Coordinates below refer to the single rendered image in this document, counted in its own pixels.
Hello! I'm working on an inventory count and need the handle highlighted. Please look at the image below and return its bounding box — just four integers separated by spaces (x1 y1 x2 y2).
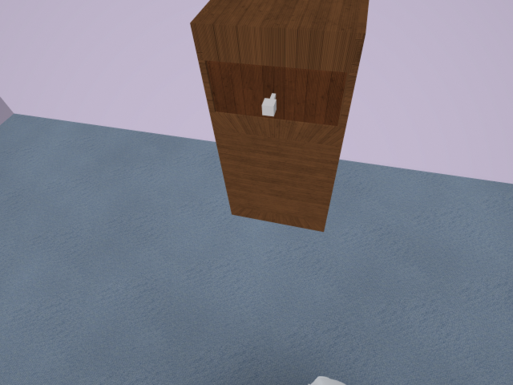
262 93 277 116

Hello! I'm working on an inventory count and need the cabinet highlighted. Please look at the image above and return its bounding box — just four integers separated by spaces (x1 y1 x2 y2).
190 0 369 232

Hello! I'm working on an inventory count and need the drawer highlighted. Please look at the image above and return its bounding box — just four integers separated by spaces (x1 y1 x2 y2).
207 61 347 126

